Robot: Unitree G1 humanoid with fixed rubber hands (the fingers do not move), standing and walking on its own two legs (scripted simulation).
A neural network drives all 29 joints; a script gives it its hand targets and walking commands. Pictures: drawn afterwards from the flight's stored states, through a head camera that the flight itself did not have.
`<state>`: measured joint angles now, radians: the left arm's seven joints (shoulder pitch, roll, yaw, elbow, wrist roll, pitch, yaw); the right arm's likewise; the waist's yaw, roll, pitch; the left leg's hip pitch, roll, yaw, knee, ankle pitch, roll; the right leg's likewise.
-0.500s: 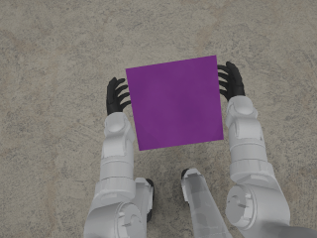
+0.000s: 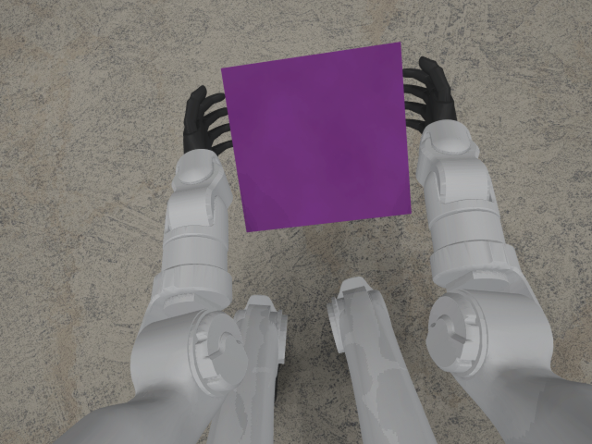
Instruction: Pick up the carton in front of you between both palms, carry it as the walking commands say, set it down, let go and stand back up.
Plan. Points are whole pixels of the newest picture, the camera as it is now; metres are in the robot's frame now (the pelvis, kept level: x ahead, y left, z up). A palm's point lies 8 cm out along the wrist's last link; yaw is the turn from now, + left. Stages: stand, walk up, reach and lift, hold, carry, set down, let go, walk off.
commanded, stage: set down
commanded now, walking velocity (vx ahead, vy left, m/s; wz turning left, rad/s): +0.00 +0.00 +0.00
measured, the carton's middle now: (317, 144) +0.52 -0.07 -0.17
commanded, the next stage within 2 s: none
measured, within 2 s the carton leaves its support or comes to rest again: rests again in 1.50 s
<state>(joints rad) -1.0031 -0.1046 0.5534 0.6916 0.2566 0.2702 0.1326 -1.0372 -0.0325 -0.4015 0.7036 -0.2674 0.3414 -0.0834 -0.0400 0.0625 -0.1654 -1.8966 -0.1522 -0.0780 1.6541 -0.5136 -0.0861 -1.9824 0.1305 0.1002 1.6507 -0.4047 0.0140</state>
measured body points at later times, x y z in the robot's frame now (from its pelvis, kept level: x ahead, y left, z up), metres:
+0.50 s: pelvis +0.00 +0.03 -0.09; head +0.34 -0.02 +0.20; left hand +0.54 +0.08 -0.24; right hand +0.51 -0.22 -0.24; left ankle +0.10 +0.14 -0.48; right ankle +0.12 -0.10 -0.48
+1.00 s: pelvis +0.00 +0.01 -0.14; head +0.34 -0.03 +0.16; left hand +0.54 +0.08 -0.28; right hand +0.52 -0.22 -0.28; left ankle +0.10 +0.14 -0.48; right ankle +0.12 -0.10 -0.48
